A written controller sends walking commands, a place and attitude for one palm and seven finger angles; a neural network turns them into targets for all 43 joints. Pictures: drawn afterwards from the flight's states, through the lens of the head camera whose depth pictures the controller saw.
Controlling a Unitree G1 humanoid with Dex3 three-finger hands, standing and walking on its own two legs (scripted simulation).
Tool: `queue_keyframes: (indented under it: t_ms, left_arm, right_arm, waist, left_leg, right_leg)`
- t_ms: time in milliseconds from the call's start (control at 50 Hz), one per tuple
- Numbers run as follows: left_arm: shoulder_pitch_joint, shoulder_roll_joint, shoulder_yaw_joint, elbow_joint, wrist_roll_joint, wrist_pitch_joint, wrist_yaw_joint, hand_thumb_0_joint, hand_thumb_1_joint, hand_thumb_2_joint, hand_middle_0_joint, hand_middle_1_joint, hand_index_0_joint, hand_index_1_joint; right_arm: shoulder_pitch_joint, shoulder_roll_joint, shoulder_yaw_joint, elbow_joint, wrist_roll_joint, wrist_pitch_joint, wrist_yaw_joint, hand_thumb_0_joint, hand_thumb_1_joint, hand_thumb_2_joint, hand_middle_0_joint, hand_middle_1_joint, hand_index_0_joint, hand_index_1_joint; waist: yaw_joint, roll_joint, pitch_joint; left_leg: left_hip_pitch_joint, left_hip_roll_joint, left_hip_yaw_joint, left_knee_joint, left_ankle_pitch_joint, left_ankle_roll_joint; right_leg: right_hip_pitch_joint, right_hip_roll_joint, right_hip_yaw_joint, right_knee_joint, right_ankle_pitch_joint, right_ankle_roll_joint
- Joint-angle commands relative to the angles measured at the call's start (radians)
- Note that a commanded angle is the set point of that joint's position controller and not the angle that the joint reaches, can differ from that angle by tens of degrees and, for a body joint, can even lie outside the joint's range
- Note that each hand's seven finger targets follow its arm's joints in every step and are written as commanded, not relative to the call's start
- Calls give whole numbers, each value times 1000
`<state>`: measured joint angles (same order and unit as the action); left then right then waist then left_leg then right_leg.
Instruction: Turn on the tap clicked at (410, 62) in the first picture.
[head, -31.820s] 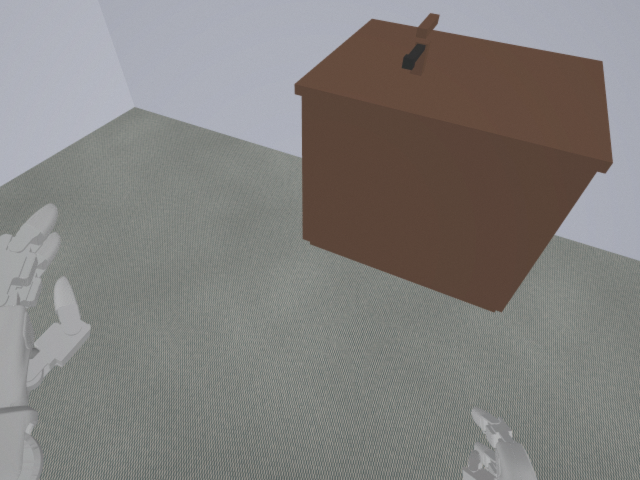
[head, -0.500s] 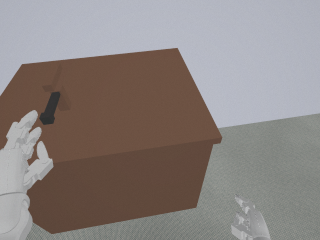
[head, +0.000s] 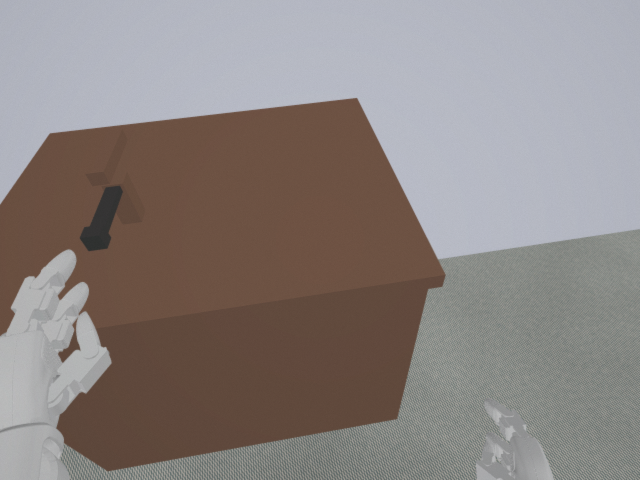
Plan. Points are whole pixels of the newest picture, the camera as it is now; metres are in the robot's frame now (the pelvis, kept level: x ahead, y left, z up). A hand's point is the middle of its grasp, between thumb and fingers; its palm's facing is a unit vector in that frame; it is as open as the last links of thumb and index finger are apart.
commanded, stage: turn the palm inward beside the body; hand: left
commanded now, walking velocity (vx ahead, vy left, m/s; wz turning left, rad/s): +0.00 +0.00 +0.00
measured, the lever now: (95, 237) +0.41 +0.39 +0.08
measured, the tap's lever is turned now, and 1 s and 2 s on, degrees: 0 0 0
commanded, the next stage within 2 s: reach beside the lever's end, fingers flat in 0.98 s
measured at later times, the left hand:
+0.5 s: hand (88, 385) +0.17 +0.24 +0.13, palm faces +0.44 -0.88 -0.16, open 7.4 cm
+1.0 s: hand (98, 381) +0.17 +0.23 +0.14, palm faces +0.44 -0.88 -0.15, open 7.4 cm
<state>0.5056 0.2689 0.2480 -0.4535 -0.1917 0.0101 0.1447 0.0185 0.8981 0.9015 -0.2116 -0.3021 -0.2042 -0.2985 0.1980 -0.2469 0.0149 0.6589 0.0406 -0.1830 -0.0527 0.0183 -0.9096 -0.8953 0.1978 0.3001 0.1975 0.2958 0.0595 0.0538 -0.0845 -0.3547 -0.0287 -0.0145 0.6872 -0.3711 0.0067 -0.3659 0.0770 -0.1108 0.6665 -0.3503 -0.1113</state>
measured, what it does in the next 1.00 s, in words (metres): stands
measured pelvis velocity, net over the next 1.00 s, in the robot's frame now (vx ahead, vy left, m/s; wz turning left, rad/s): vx -0.01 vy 0.01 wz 0.02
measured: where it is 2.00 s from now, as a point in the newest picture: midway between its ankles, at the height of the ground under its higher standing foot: outside the picture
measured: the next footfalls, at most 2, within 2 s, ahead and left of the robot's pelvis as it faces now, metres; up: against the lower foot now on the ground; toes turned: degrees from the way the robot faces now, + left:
none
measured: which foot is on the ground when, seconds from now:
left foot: down 0.00-1.00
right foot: down 0.00-1.00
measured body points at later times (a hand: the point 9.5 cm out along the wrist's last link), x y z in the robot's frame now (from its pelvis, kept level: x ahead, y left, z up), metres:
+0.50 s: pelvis -0.01 +0.02 +0.00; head -0.02 -0.01 +0.45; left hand +0.14 +0.29 +0.14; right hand +0.20 -0.20 -0.07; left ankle -0.01 +0.12 -0.72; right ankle +0.00 -0.03 -0.72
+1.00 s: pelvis -0.01 +0.01 +0.00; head -0.02 -0.03 +0.45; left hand +0.14 +0.28 +0.15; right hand +0.20 -0.21 -0.07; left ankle -0.01 +0.12 -0.72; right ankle +0.00 -0.03 -0.72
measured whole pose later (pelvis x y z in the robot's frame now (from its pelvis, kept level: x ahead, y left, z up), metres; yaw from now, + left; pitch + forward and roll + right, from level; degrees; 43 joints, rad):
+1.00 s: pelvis -0.01 +0.01 +0.00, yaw +1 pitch +1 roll +0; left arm 0.56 0.22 0.20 -0.48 -0.24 0.06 0.15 0.02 0.90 0.90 -0.21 -0.30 -0.20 -0.30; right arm 0.21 -0.25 0.04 0.65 0.05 -0.25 -0.06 0.02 -0.91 -0.90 0.20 0.30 0.20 0.30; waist 0.07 0.07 -0.08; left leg -0.34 -0.04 -0.03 0.67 -0.35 0.02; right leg -0.34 0.07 -0.12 0.64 -0.33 -0.11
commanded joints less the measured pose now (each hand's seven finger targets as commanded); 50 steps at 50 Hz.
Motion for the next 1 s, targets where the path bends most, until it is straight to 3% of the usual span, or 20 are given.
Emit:
queue_keyframes:
  t_ms: [0,120,160,220,260,340,380,460,520,560,580,640,720,760,780,820,860,880,940,980]
  left_arm:
    - [-57,151,98,-218,-3,-62,26,0,900,900,-200,-300,-200,-300]
    - [-61,130,64,-219,-9,-53,28,0,900,900,-200,-300,-200,-300]
    - [-67,138,62,-251,0,-54,34,0,900,900,-200,-300,-200,-300]
    - [-33,115,45,-246,-7,-61,34,0,900,900,-200,-300,-200,-300]
    - [-21,124,55,-254,-4,-64,33,0,900,900,-200,-300,-200,-300]
    - [7,97,41,-242,-24,-65,22,0,900,900,-200,-300,-200,-300]
    - [3,84,32,-245,-29,-63,17,0,900,900,-200,-300,-200,-300]
    - [-19,114,53,-266,-25,-58,23,0,900,900,-200,-300,-200,-300]
    - [-12,85,35,-259,-43,-54,14,0,900,900,-200,-300,-200,-300]
    - [-3,102,55,-248,-44,-41,11,0,900,900,-200,-300,-200,-300]
    - [-6,77,32,-247,-47,-38,6,0,900,900,-200,-300,-200,-300]
    - [1,88,47,-244,-50,-28,5,0,900,900,-200,-300,-200,-300]
    - [0,91,55,-256,-49,-29,9,0,900,900,-200,-300,-200,-300]
    - [-2,101,63,-256,-42,-32,10,0,900,900,-200,-300,-200,-300]
    - [-1,77,41,-251,-46,-33,8,0,900,900,-200,-300,-200,-300]
    - [-9,85,47,-243,-53,-34,8,0,900,900,-200,-300,-200,-300]
    - [-8,104,57,-246,-45,-31,11,0,900,900,-200,-300,-200,-300]
    - [-9,80,37,-252,-46,-31,11,0,900,900,-200,-300,-200,-300]
    - [-13,89,41,-251,-45,-29,18,0,900,900,-200,-300,-200,-300]
    - [-8,83,32,-256,-42,-31,20,0,900,900,-200,-300,-200,-300]
  right_arm:
    - [-140,-98,-34,-169,-1,-68,-9,0,-900,-900,200,300,200,300]
    - [-156,-97,-26,-173,-1,-81,-13,0,-900,-900,200,300,200,300]
    - [-162,-95,-24,-178,2,-86,-12,0,-900,-900,200,300,200,300]
    - [-147,-97,-22,-178,-4,-92,-10,0,-900,-900,200,300,200,300]
    - [-145,-97,-19,-178,0,-95,-10,0,-900,-900,200,300,200,300]
    - [-129,-102,-19,-182,-5,-102,-12,0,-900,-900,200,300,200,300]
    - [-132,-99,-16,-181,-1,-105,-14,0,-900,-900,200,300,200,300]
    - [-131,-103,-16,-178,1,-116,-16,0,-900,-900,200,300,200,300]
    - [-127,-103,-17,-177,-1,-121,-17,0,-900,-900,200,300,200,300]
    - [-125,-104,-14,-176,4,-124,-17,0,-900,-900,200,300,200,300]
    - [-122,-102,-14,-176,4,-123,-17,0,-900,-900,200,300,200,300]
    - [-116,-105,-17,-177,1,-123,-19,0,-900,-900,200,300,200,300]
    - [-113,-102,-18,-176,1,-123,-16,0,-900,-900,200,300,200,300]
    - [-114,-103,-17,-174,4,-123,-15,0,-900,-900,200,300,200,300]
    - [-118,-99,-17,-174,3,-123,-14,0,-900,-900,200,300,200,300]
    - [-120,-103,-18,-174,3,-123,-16,0,-900,-900,200,300,200,300]
    - [-125,-103,-17,-175,8,-122,-16,0,-900,-900,200,300,200,300]
    - [-131,-97,-18,-178,7,-121,-14,0,-900,-900,200,300,200,300]
    - [-131,-100,-18,-177,5,-120,-14,0,-900,-900,200,300,200,300]
    - [-135,-96,-15,-179,7,-119,-14,0,-900,-900,200,300,200,300]
  waist:
    - [9,-67,-64]
    - [7,-58,-26]
    - [10,-14,-30]
    - [8,-40,-40]
    - [14,-4,-41]
    - [9,-59,-41]
    - [6,-23,-31]
    - [11,-2,-43]
    - [7,-23,-53]
    - [16,-12,-45]
    - [10,-24,-44]
    - [14,-61,-50]
    - [17,-36,-67]
    - [17,-24,-53]
    - [15,-19,-50]
    - [12,-58,-45]
    - [15,-37,-33]
    - [14,-24,-42]
    - [12,-48,-38]
    - [12,-26,-30]
  left_leg:
    - [-46,24,-34,-67,172,30]
    - [-54,23,-42,-76,107,32]
    - [-39,21,-40,-79,105,34]
    - [-39,20,-47,-82,125,34]
    - [-27,19,-47,-90,136,34]
    - [-29,19,-53,-91,162,32]
    - [-23,17,-52,-94,157,31]
    - [-14,18,-57,-96,163,30]
    - [-9,17,-56,-94,186,28]
    - [-11,18,-57,-101,192,24]
    - [-3,18,-60,-107,194,22]
    - [-7,17,-57,-105,218,22]
    - [4,16,-51,-102,241,20]
    - [5,16,-49,-100,242,22]
    - [4,15,-49,-103,236,20]
    - [-18,14,-49,-98,199,26]
    - [-22,14,-49,-99,180,29]
    - [-17,14,-46,-100,178,27]
    - [-30,14,-50,-95,162,29]
    - [-28,13,-49,-96,152,30]
  right_leg:
    - [99,-132,181,-163,165,129]
    - [59,-126,180,-194,14,119]
    - [45,-118,168,-190,-13,109]
    - [55,-109,146,-170,34,107]
    - [51,-101,127,-159,51,101]
    - [60,-95,107,-144,109,103]
    - [53,-96,107,-148,105,101]
    - [55,-94,103,-149,98,97]
    - [73,-96,103,-146,142,99]
    - [76,-95,99,-147,150,97]
    - [73,-92,90,-144,149,96]
    - [94,-95,96,-147,189,101]
    - [107,-98,101,-146,226,102]
    - [99,-97,102,-150,228,100]
    - [98,-98,101,-149,221,99]
    - [102,-104,119,-164,188,108]
    - [92,-105,126,-174,152,106]
    - [98,-109,128,-174,147,105]
    - [98,-112,137,-182,127,109]
    - [90,-111,137,-182,109,107]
